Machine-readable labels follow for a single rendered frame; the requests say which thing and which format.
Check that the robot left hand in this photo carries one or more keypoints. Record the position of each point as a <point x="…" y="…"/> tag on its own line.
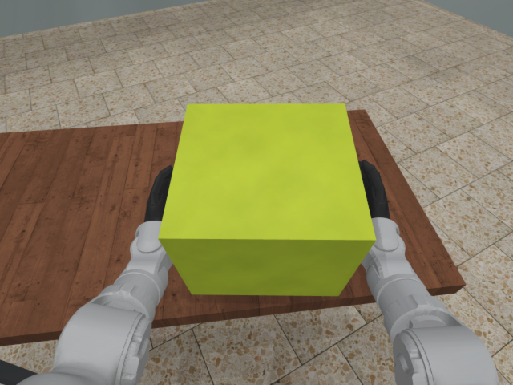
<point x="158" y="195"/>

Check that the table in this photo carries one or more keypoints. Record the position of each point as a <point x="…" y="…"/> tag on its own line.
<point x="72" y="199"/>

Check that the carton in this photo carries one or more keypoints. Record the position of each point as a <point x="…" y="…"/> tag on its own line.
<point x="266" y="199"/>

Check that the robot right hand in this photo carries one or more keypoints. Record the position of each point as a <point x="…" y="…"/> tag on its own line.
<point x="375" y="191"/>

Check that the robot left upper arm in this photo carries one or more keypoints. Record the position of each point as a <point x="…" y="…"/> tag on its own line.
<point x="103" y="345"/>

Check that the robot right forearm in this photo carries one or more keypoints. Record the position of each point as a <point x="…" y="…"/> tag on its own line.
<point x="397" y="289"/>

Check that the robot right upper arm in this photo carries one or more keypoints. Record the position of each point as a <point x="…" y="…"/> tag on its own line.
<point x="443" y="355"/>

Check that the robot left forearm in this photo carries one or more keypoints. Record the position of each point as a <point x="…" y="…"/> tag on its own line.
<point x="142" y="284"/>

